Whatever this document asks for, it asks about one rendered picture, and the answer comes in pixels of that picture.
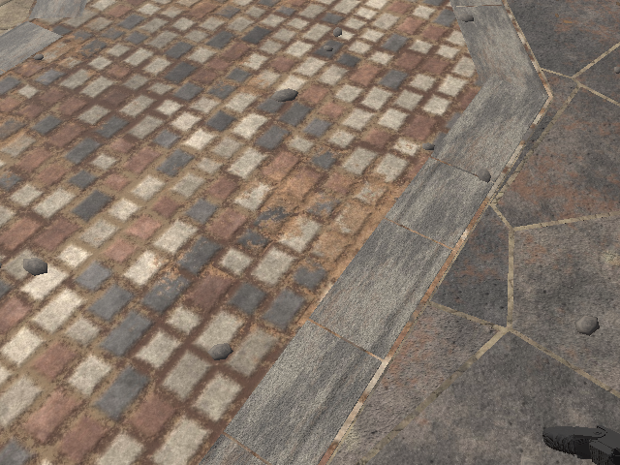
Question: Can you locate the right robot hand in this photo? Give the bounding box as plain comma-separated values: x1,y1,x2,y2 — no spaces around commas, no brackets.
542,425,620,465

